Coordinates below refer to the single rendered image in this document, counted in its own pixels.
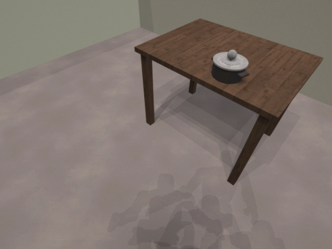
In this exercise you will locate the lid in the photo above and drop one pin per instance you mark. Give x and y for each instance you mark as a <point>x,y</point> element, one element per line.
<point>221,60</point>

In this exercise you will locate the table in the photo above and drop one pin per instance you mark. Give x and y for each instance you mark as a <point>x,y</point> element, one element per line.
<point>276,73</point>

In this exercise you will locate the knob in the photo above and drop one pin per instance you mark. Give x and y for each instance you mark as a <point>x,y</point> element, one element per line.
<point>232,54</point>

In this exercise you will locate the pot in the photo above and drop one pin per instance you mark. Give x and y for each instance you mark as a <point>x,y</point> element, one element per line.
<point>227,77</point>

